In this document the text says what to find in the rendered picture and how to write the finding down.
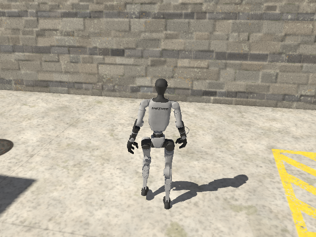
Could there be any left robot foot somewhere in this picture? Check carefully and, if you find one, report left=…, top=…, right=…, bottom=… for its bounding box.
left=141, top=187, right=149, bottom=196

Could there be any robot left upper arm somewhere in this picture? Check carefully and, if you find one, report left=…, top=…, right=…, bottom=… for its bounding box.
left=136, top=99, right=150, bottom=127

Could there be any left robot thigh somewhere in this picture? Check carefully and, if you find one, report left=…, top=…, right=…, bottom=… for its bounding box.
left=141, top=137, right=151, bottom=165

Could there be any robot right upper arm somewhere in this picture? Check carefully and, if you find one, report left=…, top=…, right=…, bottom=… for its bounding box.
left=170, top=100, right=183, bottom=128

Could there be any robot left hand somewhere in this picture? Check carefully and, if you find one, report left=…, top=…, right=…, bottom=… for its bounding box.
left=127, top=140, right=138, bottom=154

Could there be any right robot forearm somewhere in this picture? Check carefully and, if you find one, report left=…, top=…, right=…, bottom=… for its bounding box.
left=178, top=121, right=187, bottom=140

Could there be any left robot forearm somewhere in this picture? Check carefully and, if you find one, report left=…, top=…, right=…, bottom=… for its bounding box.
left=129, top=119, right=140, bottom=142

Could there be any robot right hand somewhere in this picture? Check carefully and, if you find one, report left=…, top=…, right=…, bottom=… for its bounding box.
left=175, top=138, right=187, bottom=148

